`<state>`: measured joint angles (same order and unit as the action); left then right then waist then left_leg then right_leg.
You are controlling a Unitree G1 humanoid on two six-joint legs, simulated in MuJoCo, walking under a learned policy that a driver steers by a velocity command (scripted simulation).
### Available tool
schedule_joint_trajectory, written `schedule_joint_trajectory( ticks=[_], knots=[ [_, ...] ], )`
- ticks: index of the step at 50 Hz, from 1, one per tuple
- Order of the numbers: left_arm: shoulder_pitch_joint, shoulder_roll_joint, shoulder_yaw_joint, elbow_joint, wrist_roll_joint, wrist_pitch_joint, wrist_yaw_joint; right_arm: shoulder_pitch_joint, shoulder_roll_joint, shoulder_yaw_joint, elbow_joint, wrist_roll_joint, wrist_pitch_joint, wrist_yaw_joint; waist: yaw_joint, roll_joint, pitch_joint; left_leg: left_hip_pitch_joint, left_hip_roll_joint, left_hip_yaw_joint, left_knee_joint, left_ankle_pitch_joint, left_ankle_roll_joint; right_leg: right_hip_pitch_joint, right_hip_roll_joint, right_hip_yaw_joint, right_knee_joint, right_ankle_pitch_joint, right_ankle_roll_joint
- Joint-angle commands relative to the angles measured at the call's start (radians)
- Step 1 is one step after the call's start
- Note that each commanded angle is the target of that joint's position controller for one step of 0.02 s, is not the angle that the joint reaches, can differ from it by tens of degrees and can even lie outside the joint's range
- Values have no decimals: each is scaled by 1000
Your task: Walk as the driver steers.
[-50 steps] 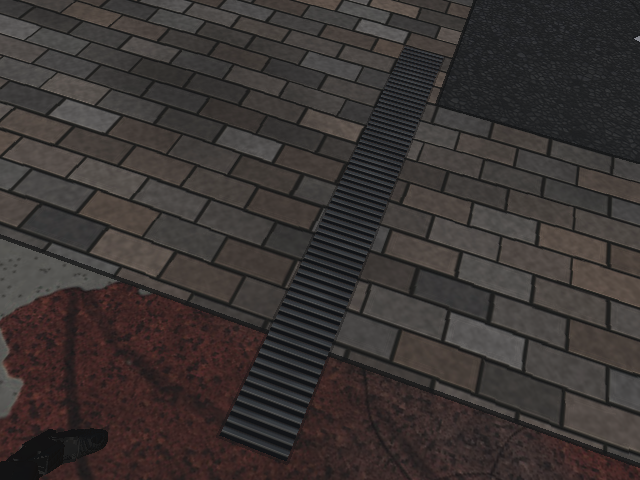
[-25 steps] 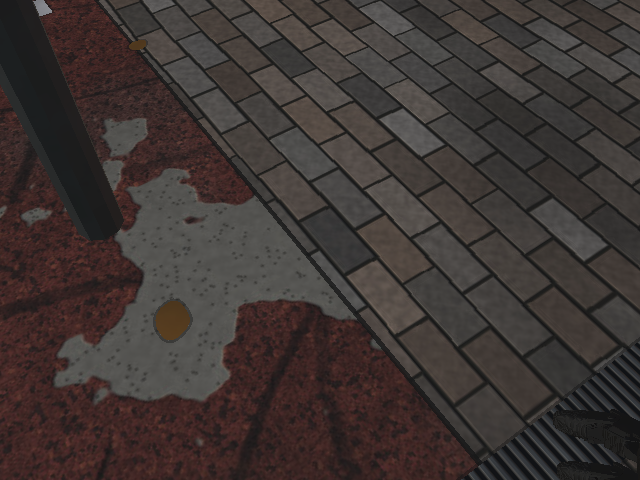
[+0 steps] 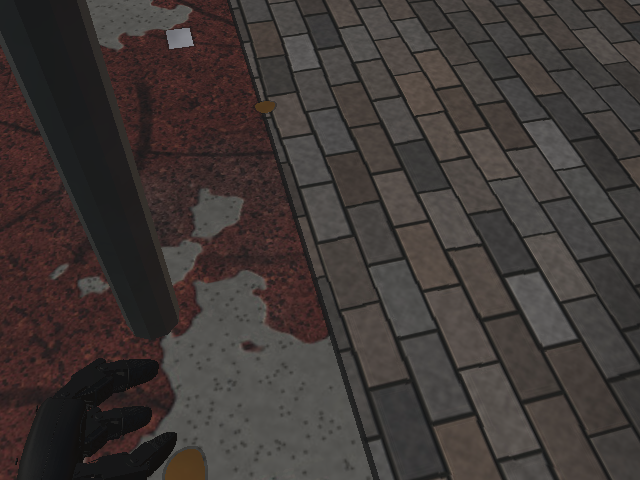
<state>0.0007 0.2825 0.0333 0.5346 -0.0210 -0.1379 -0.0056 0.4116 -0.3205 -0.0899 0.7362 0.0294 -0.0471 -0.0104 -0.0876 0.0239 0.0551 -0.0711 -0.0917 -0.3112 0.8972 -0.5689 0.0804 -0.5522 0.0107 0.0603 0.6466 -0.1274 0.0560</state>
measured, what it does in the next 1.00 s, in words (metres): walks ahead, turning left: left foot, then right foot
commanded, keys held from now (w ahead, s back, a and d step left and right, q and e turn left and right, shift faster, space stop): w+q+shift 0.78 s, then w+shift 0.22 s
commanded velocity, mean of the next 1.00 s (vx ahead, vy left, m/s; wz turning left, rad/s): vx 0.41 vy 0.18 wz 0.92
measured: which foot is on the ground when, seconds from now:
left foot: up 0.00-0.38, down 0.40-0.72, up 0.74-1.00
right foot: down 0.00-0.40, up 0.42-0.70, down 0.72-1.00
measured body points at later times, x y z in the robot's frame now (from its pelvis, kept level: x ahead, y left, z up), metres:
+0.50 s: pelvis +0.33 +0.03 +0.01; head +0.39 +0.09 +0.45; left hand +0.35 +0.35 -0.10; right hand +0.63 -0.13 -0.06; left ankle +0.42 +0.12 -0.70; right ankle +0.29 -0.18 -0.58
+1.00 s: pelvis +0.41 +0.15 +0.02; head +0.42 +0.17 +0.47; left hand +0.12 +0.35 -0.08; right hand +0.72 +0.12 -0.05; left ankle +0.28 +0.27 -0.67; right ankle +0.60 -0.04 -0.70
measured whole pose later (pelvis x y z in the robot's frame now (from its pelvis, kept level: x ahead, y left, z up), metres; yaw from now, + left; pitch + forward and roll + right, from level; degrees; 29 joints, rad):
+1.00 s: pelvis +0.41 +0.15 +0.02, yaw +55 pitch +0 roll +0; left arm 0.42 0.42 0.13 0.86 -0.02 0.02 0.10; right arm 0.22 -0.31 -0.04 0.53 0.01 0.09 0.08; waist 0.01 -0.02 0.04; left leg -0.44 0.06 -0.08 0.85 -0.41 -0.03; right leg -0.12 -0.27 0.02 0.40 -0.27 0.17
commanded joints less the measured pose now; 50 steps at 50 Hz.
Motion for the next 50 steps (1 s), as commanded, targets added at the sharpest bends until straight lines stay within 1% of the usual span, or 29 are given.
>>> schedule_joint_trajectory(
  ticks=[1, 2, 3, 4, 5, 8, 11, 14, 18, 19, 20, 21, 22, 24, 25, 27, 29, 30, 31, 34, 35, 36, 37, 38, 39, 41, 43, 46, 50],
  knots=[
    [404, 200, 83, 15, 39, 12, -5, 50, -20, 41, -120, 68, -17, 1, 184, -429, -377, -787, 88, 114, 656, 137, -22, 992, -439, 922, -425, -915, -214],
    [360, 146, 70, 23, 29, 26, 6, -81, -83, 26, -135, 40, -10, 4, 210, -277, -233, -807, 112, 172, 650, 202, -29, 860, -400, 704, -404, -733, -187],
    [348, 143, 67, 45, 40, 36, 9, -158, -81, 24, -145, 10, -3, 5, 201, -88, -150, -758, 156, 193, 610, 223, -27, 727, -358, 529, -383, -486, -173],
    [324, 135, 64, 71, 47, 38, 13, -203, -73, 20, -166, -6, -3, 12, 174, -73, -89, -721, 194, 188, 539, 250, -22, 617, -329, 408, -375, -317, -180],
    [291, 106, 55, 89, 53, 34, 16, -212, -63, 16, -171, 4, 9, 20, 144, -86, -37, -671, 224, 181, 495, 248, -22, 531, -300, 293, -387, -182, -173],
    [233, 48, 41, 135, 19, 34, 9, -248, -19, 21, -205, 22, 40, 20, 100, -136, 27, -694, 254, 212, 380, 229, -40, 470, -271, 64, -403, 185, -175],
    [173, 162, 72, 133, 15, 35, 20, -288, -17, 31, -219, 3, 29, 48, 89, -59, 56, -645, 253, 260, 133, 430, -55, 419, -294, -65, -457, 304, -177],
    [195, 199, 84, 164, 11, 41, 26, -332, -27, 21, -212, 7, 19, 67, 102, -93, 14, -454, 189, 360, -91, 616, -32, 439, -190, -249, -471, 226, -135],
    [174, 289, 115, 144, -15, 60, 30, -174, -134, -26, -170, -5, 38, 78, -31, -82, -59, -199, 29, 468, -193, 492, 55, 497, -247, -275, -85, 988, -101],
    [173, 264, 108, 135, -19, 60, 28, 3, -189, -63, -129, -6, 37, 66, -122, -61, -156, 76, 5, 431, -250, 573, 102, 377, -214, -273, 157, 842, -78],
    [201, 153, 77, 129, -12, 54, 26, 44, -241, -83, -97, 17, 51, 51, -85, 140, -124, 238, 40, 317, -320, 668, 151, 164, -118, -245, 493, 67, -36],
    [255, 62, 29, 48, 22, 27, 24, -9, -361, -80, -153, -44, 28, 48, 39, 447, -212, 423, 345, -198, -388, 1665, 439, -217, 125, -194, 988, -719, 66],
    [273, 172, 28, 75, 30, 23, 21, -123, -267, -54, -230, -86, -11, 64, 6, 131, -470, 455, 461, -354, -431, 1668, 408, -208, 62, 68, 985, -562, 52],
    [193, 198, 40, 85, 25, 70, 46, -236, -229, -56, -248, -27, -6, 54, 64, -127, -369, 211, 350, -248, -459, 1222, 280, -109, -7, 99, 815, -387, 25],
    [185, 193, 44, 88, 33, 101, 59, -249, -197, -46, -238, 2, 9, 42, 87, -139, -325, 99, 318, -223, -479, 1041, 237, -82, -38, 114, 739, -332, 25],
    [163, 188, 49, 73, 23, 135, 53, -301, -188, -42, -234, -3, 32, 23, 136, -33, -221, -104, 246, -161, -533, 929, 207, 2, -37, 108, 618, -316, 32],
    [135, 148, 43, 71, 35, 133, 50, -287, -196, -48, -224, -8, 41, 1, 127, -29, -216, -167, 205, -125, -520, 995, 199, 19, -8, 96, 560, -284, 48],
    [233, 188, 54, 116, -4, 122, 86, -383, -162, -25, -246, -18, 58, 19, 162, -19, -201, -320, 50, 51, -531, 989, 255, 191, 43, 1, 327, -279, 26],
    [289, 175, 56, 136, -2, 114, 102, -439, -161, -23, -250, -38, 64, 49, 183, 29, -199, -405, -32, 87, -525, 887, 206, 326, 56, -19, 106, -183, 16],
    [377, 171, 75, 186, -19, 107, 119, -376, -118, -3, -244, -28, 70, 106, 152, 120, -208, -418, -35, -8, -484, 397, 137, 540, 52, 0, -181, 71, -7],
    [429, 181, 79, 205, -13, 104, 117, -375, -58, 18, -261, -23, 75, 112, 175, 93, -190, -507, -75, -6, -352, 143, 89, 639, -34, 61, -257, 203, -51],
    [462, 220, 80, 204, 15, 101, 117, -269, 51, 49, -257, -31, 82, 118, 143, -49, -253, -599, -132, 62, -45, -37, 49, 754, -314, 299, -225, 134, -163],
    [408, 287, 83, 172, 40, 105, 130, -159, 42, 57, -257, -53, 76, 137, 74, -173, -231, -706, -86, 54, 213, -136, -6, 676, -593, 609, -318, 147, -325],
    [293, 325, 102, 170, 14, 94, 154, -167, -64, 36, -261, -21, 80, 146, 52, -266, -126, -791, 51, 75, 342, 2, -54, 527, -669, 734, -457, -188, -366],
    [186, 288, 97, 162, -13, 86, 163, -156, -120, 20, -256, -30, 95, 135, 18, -240, -54, -743, 102, 57, 410, 106, -74, 436, -558, 600, -458, -377, -267],
    [216, 255, 83, 194, -28, 102, 150, -145, -141, 12, -247, -67, 128, 107, 2, -167, -4, -680, 113, 132, 521, 189, -104, 366, -431, 350, -405, -275, -145],
    [258, 273, 96, 215, -18, 111, 125, -157, -90, 24, -253, -55, 140, 99, 17, -173, 38, -589, 112, 182, 409, 230, -113, 298, -353, 179, -417, -173, -123],
    [305, 353, 135, 236, 1, 133, 104, -223, -14, 44, -298, -26, 141, 90, 42, -256, 22, -432, 133, 231, 144, 141, -127, 296, -360, 72, -454, -52, -150],
    [252, 350, 150, 229, -5, 148, 110, -55, -13, 24, -224, -17, 120, 79, -46, -340, -42, -51, 73, 393, -236, 211, -92, 212, -312, -88, -321, 206, -115]
  ],
)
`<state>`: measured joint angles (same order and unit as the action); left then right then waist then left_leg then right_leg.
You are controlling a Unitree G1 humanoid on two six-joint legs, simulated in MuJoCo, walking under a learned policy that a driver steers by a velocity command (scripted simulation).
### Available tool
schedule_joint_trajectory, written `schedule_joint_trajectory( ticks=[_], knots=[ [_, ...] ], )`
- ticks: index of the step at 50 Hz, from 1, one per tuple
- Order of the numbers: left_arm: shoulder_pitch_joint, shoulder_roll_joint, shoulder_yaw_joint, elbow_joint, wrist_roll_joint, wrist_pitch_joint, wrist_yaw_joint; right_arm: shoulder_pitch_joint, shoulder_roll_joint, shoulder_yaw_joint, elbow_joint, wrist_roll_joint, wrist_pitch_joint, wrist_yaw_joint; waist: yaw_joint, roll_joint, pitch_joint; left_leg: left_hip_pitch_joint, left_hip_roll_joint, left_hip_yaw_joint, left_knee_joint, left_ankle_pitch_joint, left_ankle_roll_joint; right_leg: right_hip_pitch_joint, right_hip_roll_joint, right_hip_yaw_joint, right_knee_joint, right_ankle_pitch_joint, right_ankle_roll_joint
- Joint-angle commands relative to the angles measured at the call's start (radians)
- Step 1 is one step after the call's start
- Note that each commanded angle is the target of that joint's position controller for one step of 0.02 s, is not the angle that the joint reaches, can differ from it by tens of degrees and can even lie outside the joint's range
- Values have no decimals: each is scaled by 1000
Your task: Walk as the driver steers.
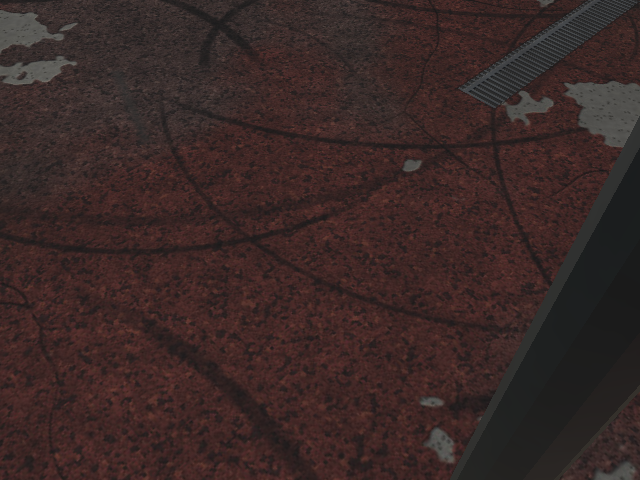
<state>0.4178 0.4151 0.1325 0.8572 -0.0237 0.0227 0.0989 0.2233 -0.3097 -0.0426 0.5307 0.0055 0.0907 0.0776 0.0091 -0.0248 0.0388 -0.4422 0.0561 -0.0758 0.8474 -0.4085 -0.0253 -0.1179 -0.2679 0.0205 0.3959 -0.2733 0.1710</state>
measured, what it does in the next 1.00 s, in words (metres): walks ahead, turning left: left foot, then right foot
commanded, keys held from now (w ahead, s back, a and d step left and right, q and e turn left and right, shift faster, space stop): w+shift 0.28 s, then w+q+shift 0.72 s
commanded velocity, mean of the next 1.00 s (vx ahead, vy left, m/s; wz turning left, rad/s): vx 0.73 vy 0.25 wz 0.59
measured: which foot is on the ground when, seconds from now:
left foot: up 0.00-0.02, down 0.04-0.34, up 0.36-0.70, down 0.72-1.00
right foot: down 0.00-0.04, up 0.06-0.32, down 0.34-0.70, up 0.72-1.00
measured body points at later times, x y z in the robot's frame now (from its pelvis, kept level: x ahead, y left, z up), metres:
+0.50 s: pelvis +0.17 +0.15 +0.01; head +0.19 +0.11 +0.46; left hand +0.18 +0.46 -0.08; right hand +0.29 -0.10 -0.13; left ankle +0.11 +0.29 -0.62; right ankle +0.21 +0.04 -0.72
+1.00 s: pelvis +0.44 +0.36 +0.02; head +0.44 +0.43 +0.46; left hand +0.59 +0.68 -0.03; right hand +0.52 +0.12 -0.08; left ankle +0.29 +0.33 -0.72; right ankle +0.71 +0.28 -0.64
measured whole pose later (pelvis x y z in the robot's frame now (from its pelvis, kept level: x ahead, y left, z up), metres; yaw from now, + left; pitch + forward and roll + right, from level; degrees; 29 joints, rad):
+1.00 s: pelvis +0.44 +0.36 +0.02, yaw +34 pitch +1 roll -5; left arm -0.08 0.26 0.02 0.56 -0.01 -0.12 -0.06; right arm 0.56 -0.16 0.00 0.81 0.04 -0.06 -0.01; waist -0.11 -0.05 0.05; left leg 0.04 -0.04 -0.16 0.35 -0.39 0.12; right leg -0.71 -0.01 0.06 0.81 -0.05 0.02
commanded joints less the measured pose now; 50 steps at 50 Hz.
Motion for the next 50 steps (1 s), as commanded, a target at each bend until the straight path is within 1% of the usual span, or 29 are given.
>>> schedule_joint_trajectory(
  ticks=[1, 2, 3, 4, 5, 8, 14, 17, 18, 19, 20, 21, 23, 25, 26, 27, 28, 30, 32, 34, 35, 36, 37, 38, 39, 41, 43, 46, 50],
  knots=[
    [-144, 153, 28, -87, -6, -18, 8, 260, -60, -46, 37, 11, -21, -8, -195, -223, -84, 445, -111, 164, -278, 60, 53, -235, 15, -80, 106, 433, -223],
    [-131, 75, 4, -99, -17, -21, 14, 332, -119, -62, 69, 5, -21, 3, -233, 5, -51, 526, -84, 12, -389, 193, 127, -370, 113, -118, 419, 183, -200],
    [-170, -34, -30, -203, 27, -38, 13, 360, -291, -78, 57, -23, -33, 21, -172, 486, -76, 634, 114, -422, -469, 388, 307, -741, 329, -132, 704, -521, -186],
    [-181, -10, -34, -212, -19, -55, 5, 331, -274, -72, 36, -32, -64, 36, -171, 533, -94, 521, 208, -613, -601, 405, 443, -757, 301, -47, 922, -561, -200],
    [-157, 26, -30, -199, -34, -68, -11, 259, -207, -55, 47, -14, -77, 24, -113, 430, -64, 490, 205, -546, -582, 291, 424, -761, 246, -27, 939, -468, -222],
    [-96, 50, -38, -96, 30, -57, -10, 56, -118, -30, 46, -24, -49, -25, -26, 236, -15, 257, 117, -247, -517, 322, 322, -531, 183, -76, 801, -229, -179],
    [-66, 31, -71, -96, -25, -63, -13, 70, -87, -26, 75, -4, -49, -33, -14, 213, 2, 218, 104, -206, -584, 155, 332, -215, 179, -29, 268, 26, -206],
    [58, 62, -39, -59, -9, -77, -14, 95, -25, -7, 72, -9, -57, -1, 46, 2, -29, 79, -47, -178, -318, 83, 270, 93, 201, -14, 144, 147, -200],
    [251, 124, -26, -39, 4, -75, -2, 82, 36, 12, 48, -24, -48, 8, 97, -183, -85, -64, -170, -131, -10, -121, 182, 259, -32, 308, 8, -135, -247],
    [198, 163, -26, -60, 25, -83, 5, 160, 1, -1, 50, 26, -49, 9, 31, -293, -64, -220, -197, -156, 256, -159, 120, 200, -295, 854, -270, -661, -381],
    [65, 116, -40, -94, 5, -100, 12, 151, -102, -29, 61, 28, -49, 5, -7, -186, 39, -275, -154, -189, 406, -60, 93, 81, -304, 912, -302, -775, -362],
    [-10, 75, -50, -96, -21, -105, 16, 145, -147, -46, 62, 2, -48, 3, -45, -134, 95, -314, -136, -206, 473, 25, 75, 43, -257, 728, -249, -630, -304],
    [-58, 53, -53, -89, -17, -90, 15, 188, -134, -51, 74, -20, -35, -3, -81, -106, 101, -270, -73, -175, 480, 157, 55, 3, -148, 359, -181, -304, -231],
    [-79, 27, -52, -90, -1, -77, 4, 191, -93, -47, 69, -2, -17, 8, -85, -135, 66, -179, -30, -85, 448, 242, 44, -23, -64, 100, -151, -128, -210],
    [-336, -28, -80, -197, 33, -89, -43, 221, -60, -36, 102, 46, -67, -42, -115, -334, 7, 30, -73, 109, 323, 183, -29, -228, 91, -139, -228, -320, -177],
    [-420, 19, -58, -217, 46, -86, -66, 275, -79, -39, 152, 66, -90, -71, -150, -338, 37, 193, -88, 189, 169, 158, -62, -340, 166, -248, -230, -377, -205],
    [-377, 34, -46, -207, 61, -90, -71, 246, -68, -35, 165, 69, -105, -87, -122, -310, 57, 267, -95, 249, 115, 157, -80, -360, 169, -263, -213, -399, -236],
    [-248, 26, -48, -175, 33, -101, -75, 53, -15, -12, 110, 46, -104, -83, -17, -263, 144, 150, -3, 231, 10, 150, -1, -238, 45, -179, -274, -350, -288],
    [-224, 50, -47, -163, 21, -96, -81, 1, -19, -8, 84, 47, -91, -65, -7, -215, 148, 28, 48, 203, -68, 88, 84, -51, -20, -171, -261, -241, -295],
    [-273, 67, -45, -187, 11, -79, -85, 153, -51, -28, 133, 52, -87, -50, -111, -51, 77, 162, 23, 234, -160, 107, 149, -21, -29, -237, -50, -29, -296],
    [-331, 33, -59, -219, 20, -71, -85, 385, -113, -65, 224, 46, -96, -47, -225, 109, -10, 358, -92, 289, -203, 136, 167, -71, 44, -292, 310, 306, -288],
    [-403, -43, -92, -272, 33, -71, -82, 523, -162, -80, 272, 36, -110, -39, -277, 313, 20, 459, -81, 128, -218, 189, 190, -317, 95, -237, 717, 130, -254],
    [-366, -146, -120, -362, 13, -89, -83, 397, -209, -68, 226, 33, -144, -16, -110, 620, 27, 496, 39, -459, -465, -67, 307, -660, 299, -79, 949, -263, -209],
    [-373, -59, -109, -380, -8, -121, -90, 329, -176, -59, 164, 37, -185, -2, -90, 485, -67, 599, 191, -763, -665, -216, 381, -791, 306, 83, 1032, -249, -215],
    [-428, 4, -94, -386, -23, -149, -105, 333, -154, -58, 156, 36, -203, -6, -104, 291, -57, 656, 257, -767, -658, -213, 376, -884, 273, 94, 1036, -193, -230],
    [-458, -35, -98, -364, 18, -172, -112, 306, -132, -47, 164, 38, -201, -16, -74, 41, -35, 559, 216, -577, -564, -56, 331, -817, 212, 98, 887, -67, -224],
    [-453, -39, -87, -348, 19, -163, -127, 270, -58, -17, 157, 23, -200, -34, -53, 102, -28, 511, 139, -456, -582, 46, 298, -719, 207, 95, 755, 37, -208],
    [-549, -53, -79, -361, 24, -150, -140, 318, -62, -18, 197, 46, -186, -71, -80, 66, 38, 494, 90, -338, -619, 311, 271, -706, 253, 28, 547, 138, -169],
    [-744, -148, -97, -431, 9, -166, -171, 357, -7, -3, 262, 28, -146, -131, -123, 124, 99, 371, 29, -269, -637, 464, 231, -608, 340, -64, 271, 310, -124]
  ],
)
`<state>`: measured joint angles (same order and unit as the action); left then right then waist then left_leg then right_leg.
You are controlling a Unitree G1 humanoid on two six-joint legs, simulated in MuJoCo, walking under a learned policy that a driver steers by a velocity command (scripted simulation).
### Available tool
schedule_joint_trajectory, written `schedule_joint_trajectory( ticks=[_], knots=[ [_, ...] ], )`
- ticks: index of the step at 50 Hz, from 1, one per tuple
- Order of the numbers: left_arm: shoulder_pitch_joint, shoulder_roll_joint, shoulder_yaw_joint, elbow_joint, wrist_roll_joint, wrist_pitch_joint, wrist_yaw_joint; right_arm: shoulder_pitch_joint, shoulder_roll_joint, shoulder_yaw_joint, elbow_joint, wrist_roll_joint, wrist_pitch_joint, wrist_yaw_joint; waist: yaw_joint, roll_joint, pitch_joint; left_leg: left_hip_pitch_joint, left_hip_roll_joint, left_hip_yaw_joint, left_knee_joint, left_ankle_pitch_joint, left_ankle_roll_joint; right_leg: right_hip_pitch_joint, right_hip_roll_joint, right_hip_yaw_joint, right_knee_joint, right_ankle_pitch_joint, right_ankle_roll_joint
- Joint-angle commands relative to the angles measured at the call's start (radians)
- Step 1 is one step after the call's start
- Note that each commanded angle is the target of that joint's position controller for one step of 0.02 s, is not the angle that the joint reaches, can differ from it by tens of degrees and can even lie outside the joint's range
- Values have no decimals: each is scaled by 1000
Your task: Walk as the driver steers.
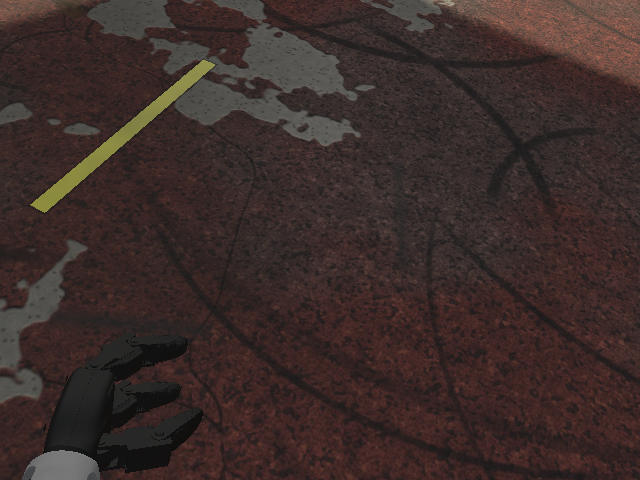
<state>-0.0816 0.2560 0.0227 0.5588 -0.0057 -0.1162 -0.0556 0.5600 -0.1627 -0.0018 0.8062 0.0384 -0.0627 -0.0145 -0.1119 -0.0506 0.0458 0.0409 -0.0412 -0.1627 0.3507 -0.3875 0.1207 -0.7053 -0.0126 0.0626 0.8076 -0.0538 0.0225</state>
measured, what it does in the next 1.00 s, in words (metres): walks ahead, turning left: right foot, then left foot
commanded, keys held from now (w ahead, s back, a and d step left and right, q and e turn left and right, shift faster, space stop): w+q+shift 0.34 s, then q+shift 0.66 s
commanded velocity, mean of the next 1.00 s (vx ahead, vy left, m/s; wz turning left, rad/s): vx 0.56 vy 0.00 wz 0.99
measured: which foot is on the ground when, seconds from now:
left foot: down 0.00-0.16, up 0.18-0.56, down 0.58-1.00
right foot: up 0.00-0.16, down 0.18-0.56, up 0.58-1.00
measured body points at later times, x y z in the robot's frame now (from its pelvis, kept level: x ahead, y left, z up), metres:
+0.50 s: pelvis +0.44 +0.05 -0.02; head +0.47 +0.12 +0.42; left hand +0.29 +0.31 -0.16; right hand +0.80 -0.03 -0.05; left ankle +0.58 +0.23 -0.69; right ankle +0.38 -0.12 -0.74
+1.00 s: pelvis +0.68 +0.18 -0.01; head +0.68 +0.24 +0.44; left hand +0.60 +0.52 -0.09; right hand +1.02 +0.13 -0.07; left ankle +0.63 +0.23 -0.74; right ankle +0.89 +0.19 -0.71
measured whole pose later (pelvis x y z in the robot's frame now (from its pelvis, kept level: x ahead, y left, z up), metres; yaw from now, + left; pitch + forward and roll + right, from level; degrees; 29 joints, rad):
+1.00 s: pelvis +0.68 +0.18 -0.01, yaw +58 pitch +2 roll -2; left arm -0.03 0.31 0.04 0.65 0.01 -0.03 0.02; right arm 0.21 -0.33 -0.09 0.59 0.02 0.05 -0.05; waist -0.04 -0.04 0.07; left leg -0.29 -0.23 -0.35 0.56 -0.24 0.09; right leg -0.56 0.07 0.22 0.71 -0.20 0.10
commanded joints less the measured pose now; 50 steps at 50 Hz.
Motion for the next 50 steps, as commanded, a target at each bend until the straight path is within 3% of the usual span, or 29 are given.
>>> schedule_joint_trajectory(
  ticks=[1, 3, 4, 6, 7, 8, 9, 10, 11, 12, 13, 14, 15, 17, 20, 23, 25, 27, 28, 29, 30, 31, 32, 33, 34, 36, 39, 43, 50],
  knots=[
    [-275, 8, 16, -147, -14, -34, -22, 29, -156, -44, 0, -8, 10, -44, -10, 166, 102, -134, 131, -188, -152, 444, 80, 18, 94, -108, -195, 121, 22],
    [-272, 43, 36, -159, -18, -48, -21, 5, -193, -59, 6, -2, 1, -44, -6, 233, 94, -130, 139, -197, -150, 486, 70, 105, 94, -76, -301, 178, 4],
    [-284, 43, 44, -172, -22, -47, -16, -2, -166, -54, 24, -7, -3, -43, 6, 209, 89, -149, 147, -197, -159, 549, 58, 186, 100, -88, -326, 217, 2],
    [-181, 106, 77, -172, -35, -44, 5, -37, -200, -75, 27, -13, -7, -44, 77, 251, 18, -111, 141, -196, -48, 909, 33, 369, 124, -87, -323, 157, -4],
    [-29, 159, 106, -149, -59, -30, 28, -75, -232, -89, 25, -35, -1, -34, 175, 285, -80, -99, 140, -209, 125, 1105, 23, 534, 125, -79, -259, 87, -8],
    [245, 189, 121, -100, -86, -8, 58, -195, -273, -103, -11, -57, 5, -18, 346, 290, -198, -215, 126, -210, 381, 1136, -9, 805, 44, -31, -242, 58, -27],
    [528, 209, 119, -38, -73, 19, 77, -265, -230, -91, -59, -86, -4, -5, 428, 199, -425, -430, 78, -221, 697, 660, -24, 1216, -111, 115, -69, -166, -45],
    [517, 270, 115, -4, 10, 1, 56, 0, -45, -46, -87, -15, -11, -1, 213, -429, -618, -732, -63, -178, 1084, -194, -52, 1475, -383, 675, -303, -466, -213],
    [496, 149, 102, -6, 24, -8, 41, -52, -139, -47, -77, 38, -7, -10, 250, -417, -521, -842, 18, -92, 1151, -104, -48, 1376, -388, 838, -502, -732, -233],
    [425, 83, 93, 0, 13, -2, 50, -207, -207, -62, -98, 30, -6, -11, 279, -268, -300, -866, 69, -29, 1121, -9, -40, 1175, -332, 643, -540, -694, -201],
    [381, 82, 88, 33, 18, 2, 50, -278, -205, -64, -110, 9, -4, -9, 242, -68, -171, -813, 102, 1, 1082, 41, -37, 970, -299, 505, -554, -498, -192],
    [363, 78, 86, 68, 27, 1, 47, -326, -182, -64, -125, -9, -3, -1, 206, 16, -92, -758, 138, 12, 1053, 48, -31, 808, -279, 403, -567, -349, -199],
    [323, 57, 73, 88, 34, -4, 46, -309, -173, -66, -134, -1, 10, 14, 152, 19, -65, -694, 181, -10, 1028, 59, -27, 690, -266, 319, -568, -247, -201],
    [278, 24, 59, 128, 9, -11, 38, -320, -130, -61, -160, 23, 40, 18, 109, -4, -4, -712, 230, 4, 963, 19, -26, 599, -267, 177, -617, -183, -189],
    [187, 109, 75, 141, -3, -13, 46, -402, -113, -41, -227, -5, 43, 25, 71, 28, 126, -731, 246, 72, 800, 125, -66, 448, -272, -38, -662, 244, -181],
    [182, 188, 92, 142, -12, -7, 63, -417, -167, -55, -220, -29, 25, 57, 82, 67, 63, -497, 142, 205, 493, 458, -76, 426, -154, -245, -617, 377, -120],
    [221, 261, 106, 149, -35, -6, 67, -388, -225, -79, -217, -30, 34, 71, 62, 28, -9, -361, 49, 268, 407, 490, -52, 529, -148, -276, -493, 635, -89],
    [208, 297, 116, 132, -54, 12, 67, -211, -326, -129, -186, -23, 49, 73, -51, -15, -116, -133, -16, 279, 355, 423, 7, 544, -173, -265, -198, 807, -71],
    [201, 260, 105, 121, -48, 19, 64, -61, -383, -165, -147, -17, 59, 60, -127, 43, -179, 107, -22, 232, 308, 492, 48, 414, -143, -257, 74, 581, -34],
    [262, 120, 67, 125, -5, 24, 51, -105, -408, -162, -151, -1, 66, 38, -45, 283, -122, 187, 71, 58, 257, 769, 104, 233, 9, -240, 434, -449, 20],
    [440, 89, 41, 90, 7, 15, 40, -247, -477, -146, -258, -55, 44, 40, 120, 439, -312, 294, 300, -446, 224, 1096, 332, 55, 106, -71, 753, -674, 42],
    [408, 216, 52, 74, 3, 9, 39, -281, -439, -147, -310, -69, 29, 57, 61, 264, -482, 303, 366, -640, 57, 744, 369, 33, 82, 88, 771, -566, 19],
    [302, 241, 58, 53, -6, 10, 46, -324, -419, -143, -317, -48, 18, 64, 68, 109, -374, 185, 318, -610, -2, 498, 314, 14, 55, 97, 670, -472, 1],
    [260, 218, 55, 53, 3, 20, 62, -366, -384, -137, -311, -23, 11, 62, 107, -3, -261, 55, 264, -547, -6, 411, 255, 14, 22, 96, 582, -419, 7],
    [262, 209, 52, 61, 14, 34, 73, -394, -356, -128, -311, -17, 7, 56, 138, -18, -213, -49, 233, -493, -2, 483, 228, 57, 5, 107, 521, -396, 15],
    [245, 209, 53, 64, 22, 61, 76, -426, -342, -128, -308, -30, 17, 37, 165, 17, -174, -186, 175, -374, 7, 679, 197, 144, -5, 109, 407, -385, 37],
    [180, 147, 38, 53, 33, 72, 76, -386, -345, -133, -284, -19, 39, -1, 147, 11, -194, -232, 117, -295, 54, 865, 170, 151, 25, 88, 273, -328, 73],
    [97, 130, 35, 32, 19, 89, 76, -386, -332, -129, -286, -11, 87, -40, 129, 70, -203, -246, 56, -303, 84, 721, 95, 143, 72, 96, 117, -181, 98],
    [13, 150, 51, 13, 15, 60, 71, -369, -293, -122, -297, -19, 107, -43, 86, 205, -152, -184, 44, -447, 170, 566, 41, 212, 103, 142, -183, -143, 68]
  ],
)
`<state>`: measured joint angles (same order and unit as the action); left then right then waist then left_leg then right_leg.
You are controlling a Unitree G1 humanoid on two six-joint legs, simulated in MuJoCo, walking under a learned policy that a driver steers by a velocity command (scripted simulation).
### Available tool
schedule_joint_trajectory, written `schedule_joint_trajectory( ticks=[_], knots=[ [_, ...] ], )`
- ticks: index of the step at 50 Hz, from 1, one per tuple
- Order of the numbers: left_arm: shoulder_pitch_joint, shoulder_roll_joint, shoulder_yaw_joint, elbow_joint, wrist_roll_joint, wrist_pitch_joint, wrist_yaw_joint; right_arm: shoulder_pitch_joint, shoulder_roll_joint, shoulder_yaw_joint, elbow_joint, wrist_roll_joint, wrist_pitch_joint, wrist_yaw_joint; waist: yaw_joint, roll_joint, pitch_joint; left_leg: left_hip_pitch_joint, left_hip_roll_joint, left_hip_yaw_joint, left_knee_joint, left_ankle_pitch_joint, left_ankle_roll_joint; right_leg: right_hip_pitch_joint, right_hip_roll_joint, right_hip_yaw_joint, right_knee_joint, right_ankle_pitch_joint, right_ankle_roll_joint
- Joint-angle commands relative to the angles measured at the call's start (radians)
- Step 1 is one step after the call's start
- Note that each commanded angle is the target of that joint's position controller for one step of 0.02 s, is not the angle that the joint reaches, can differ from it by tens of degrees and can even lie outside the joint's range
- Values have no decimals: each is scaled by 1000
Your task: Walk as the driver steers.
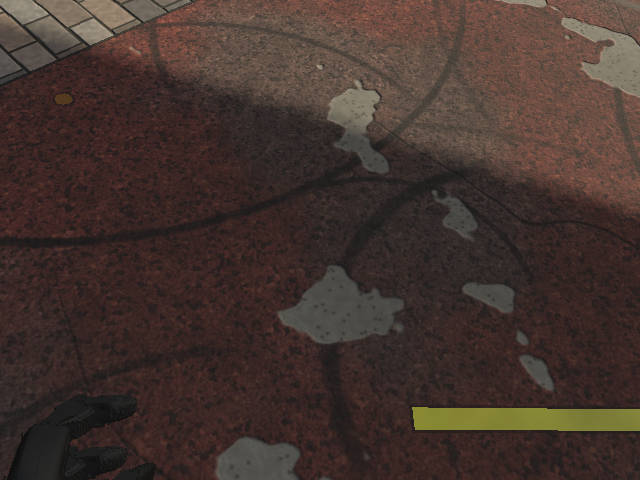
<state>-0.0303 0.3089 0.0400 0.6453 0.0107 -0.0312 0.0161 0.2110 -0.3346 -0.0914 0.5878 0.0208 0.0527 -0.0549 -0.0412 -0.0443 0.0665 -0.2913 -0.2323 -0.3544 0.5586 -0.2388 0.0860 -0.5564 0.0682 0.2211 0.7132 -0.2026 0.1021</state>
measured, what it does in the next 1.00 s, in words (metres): walks ahead, turning left: right foot, then left foot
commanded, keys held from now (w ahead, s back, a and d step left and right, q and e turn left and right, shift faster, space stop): q+shift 0.08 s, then w+q+shift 0.36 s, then w+shift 0.38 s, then shift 0.12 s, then q+shift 0.06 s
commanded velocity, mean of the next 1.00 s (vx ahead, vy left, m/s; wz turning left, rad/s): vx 0.65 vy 0.00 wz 0.66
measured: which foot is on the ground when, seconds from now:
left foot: down 0.00-0.06, up 0.08-0.62, down 0.64-1.00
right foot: up 0.00-0.06, down 0.08-0.66, up 0.68-1.00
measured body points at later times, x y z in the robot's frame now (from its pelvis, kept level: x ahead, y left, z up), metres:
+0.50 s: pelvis +0.15 +0.03 +0.00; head +0.15 +0.05 +0.45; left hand +0.03 +0.31 -0.12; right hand +0.45 -0.12 -0.05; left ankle +0.16 +0.21 -0.65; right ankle +0.13 -0.16 -0.73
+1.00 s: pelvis +0.40 +0.33 -0.01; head +0.42 +0.38 +0.44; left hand +0.46 +0.66 -0.09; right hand +0.53 +0.11 -0.12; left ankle +0.22 +0.28 -0.73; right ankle +0.69 +0.39 -0.68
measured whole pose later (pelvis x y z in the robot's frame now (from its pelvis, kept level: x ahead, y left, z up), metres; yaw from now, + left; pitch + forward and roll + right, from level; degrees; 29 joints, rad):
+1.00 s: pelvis +0.40 +0.33 -0.01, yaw +39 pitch +2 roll +0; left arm -0.01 0.27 0.02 0.67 0.00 -0.11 -0.08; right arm 0.50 -0.21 -0.01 0.81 0.01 -0.07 -0.03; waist -0.09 -0.06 0.04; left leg 0.12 -0.07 0.00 0.25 -0.40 0.08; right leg -0.75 -0.05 -0.04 0.58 0.25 0.00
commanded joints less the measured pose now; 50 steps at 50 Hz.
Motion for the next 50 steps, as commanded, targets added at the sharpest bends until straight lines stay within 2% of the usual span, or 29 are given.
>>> schedule_joint_trajectory(
  ticks=[1, 2, 3, 4, 5, 6, 7, 8, 12, 21, 25, 28, 30, 31, 32, 33, 34, 35, 36, 37, 38, 39, 40, 41, 43, 45, 47, 48, 50],
  knots=[
    [-19, 105, 41, -66, -4, -30, -3, -36, -119, -31, -86, -1, -7, -1, 22, 212, -172, 143, 228, -274, -20, 390, 64, 114, 19, -17, -151, 14, -22],
    [12, 108, 48, -54, -8, -34, -5, -57, -114, -29, -95, 0, -5, 2, 39, 218, -169, 115, 207, -279, 7, 324, 47, 192, 10, -31, -239, 67, -36],
    [52, 106, 53, -39, -9, -36, -6, -53, -92, -21, -96, 4, -3, 7, 55, 164, -176, 47, 158, -237, 93, 112, 14, 328, -41, -35, -355, 212, -67],
    [56, 145, 59, -49, 0, -26, 1, 47, -14, 1, -84, -8, -2, 14, 1, -35, -239, -101, 65, -95, 304, -346, -37, 538, -263, 129, -324, 427, -164],
    [138, 166, 63, -46, 27, -8, -1, 86, -80, -10, -105, -1, -4, 19, 1, -170, -253, -295, 13, 49, 439, -509, -73, 617, -430, 376, -370, 316, -314],
    [161, 157, 71, -46, 9, -7, 1, 115, -144, -22, -100, -1, -15, 29, 10, -186, -241, -386, 117, 84, 549, -404, -108, 613, -481, 469, -398, 14, -354],
    [152, 139, 69, -48, -5, -8, 6, 42, -172, -27, -100, 13, -20, 34, 42, -177, -179, -479, 183, 137, 587, -273, -115, 582, -432, 428, -444, -374, -326],
    [149, 141, 69, -53, -17, -5, 16, 7, -181, -30, -95, 3, -19, 31, 56, -154, -144, -507, 206, 180, 628, -212, -119, 548, -374, 357, -471, -467, -271],
    [230, 145, 62, -23, -15, -23, 28, -23, -107, -6, -107, -8, -40, 45, 90, -94, -90, -531, 290, 317, 743, -77, -112, 468, -306, 100, -541, -445, -216],
    [321, 177, 75, 35, 6, -50, -1, -82, -57, 13, -126, 19, -52, 55, 100, -76, -4, -650, 395, 292, 655, 70, -139, 527, -401, -124, -606, -307, -248],
    [376, 191, 80, 74, 1, -47, -10, -139, -9, 37, -137, 20, -58, 73, 108, -40, 62, -606, 408, 310, 483, 69, -95, 550, -423, -241, -643, -222, -240],
    [382, 206, 83, 98, -13, -37, -23, -165, -3, 46, -127, 21, -66, 92, 97, -30, 103, -479, 387, 373, 334, -12, -49, 541, -424, -338, -668, -130, -235],
    [365, 238, 88, 110, -24, -28, -27, -136, -31, 36, -111, 16, -72, 100, 55, -49, 91, -300, 319, 449, 235, -113, -5, 524, -411, -402, -595, 154, -235],
    [342, 252, 86, 117, -28, -23, -26, 3, -71, 10, -70, 14, -79, 100, -44, -53, 8, -75, 238, 510, 161, -92, 21, 488, -381, -461, -384, 477, -226],
    [341, 221, 68, 115, -18, -28, -22, 262, -155, -40, 19, 22, -79, 94, -173, -11, -146, 309, 148, 548, 126, -18, 50, 357, -334, -495, -72, 737, -206],
    [338, 101, 26, 81, 22, -44, -17, 430, -264, -71, 80, 29, -74, 78, -201, 223, -187, 566, 293, 261, 81, -78, 66, 52, -267, -460, 347, 123, -137],
    [397, 15, -1, 11, -1, -85, -18, 388, -350, -68, 51, 25, -87, 75, -67, 499, -386, 689, 499, -391, -208, -567, 223, -217, -95, -266, 692, -353, -111],
    [277, 131, 22, 6, -62, -110, -14, 358, -226, -32, 29, 13, -118, 89, -123, 235, -352, 639, 563, -470, -339, -595, 195, -307, -120, -134, 782, -270, -126],
    [202, 128, 24, -16, -91, -120, -13, 356, -189, -19, 59, 0, -135, 94, -114, 182, -207, 556, 570, -368, -329, -469, 187, -405, -144, -163, 787, -201, -145],
    [189, 91, 11, -10, -67, -122, -9, 298, -165, -8, 69, -6, -143, 97, -71, 128, -138, 417, 545, -251, -306, -360, 177, -380, -197, -158, 724, -129, -157],
    [203, 76, 11, 5, -40, -113, -11, 212, -106, 10, 62, -18, -145, 98, -20, 119, -93, 293, 484, -120, -283, -277, 152, -314, -239, -154, 657, -46, -161],
    [258, 66, 10, 17, -45, -97, -27, 160, -61, 25, 53, -33, -147, 98, 30, 183, -76, 196, 452, -40, -291, -229, 145, -251, -259, -145, 633, 23, -160],
    [279, 64, 11, 32, -48, -81, -40, 138, -24, 34, 54, -31, -152, 96, 49, 177, -62, 160, 429, 11, -317, -156, 143, -227, -267, -151, 604, 55, -153],
    [279, 61, 12, 37, -45, -67, -49, 138, -10, 39, 61, -26, -157, 90, 63, 146, -46, 143, 420, 59, -342, -79, 142, -227, -267, -158, 567, 78, -142],
    [197, 52, 7, 19, -21, -54, -54, 138, -25, 37, 79, -26, -163, 71, 70, 83, 28, 97, 393, 187, -377, 327, 123, -231, -238, -202, 424, 142, -109],
    [104, 17, -8, -7, -7, -73, -66, 139, -18, 42, 103, -31, -156, 43, 57, 64, 63, 42, 317, 328, -371, 588, 75, -138, -171, -271, 163, 293, -89],
    [-30, -40, -29, -33, -4, -97, -92, 255, -35, 40, 157, -19, -146, 18, -15, 57, 52, 55, 306, 363, -401, 619, 39, -8, -87, -350, -82, 485, -90],
    [-78, -43, -28, -52, -6, -104, -102, 307, -51, 35, 184, -11, -139, 13, -36, 65, 48, 87, 322, 335, -399, 584, 34, 30, -63, -338, -153, 543, -96],
    [-94, -1, -12, -72, -4, -106, -106, 317, -89, 20, 213, -3, -126, 5, -9, 113, 28, 193, 350, 281, -354, 575, 16, 65, -28, -284, -253, 554, -120]
  ],
)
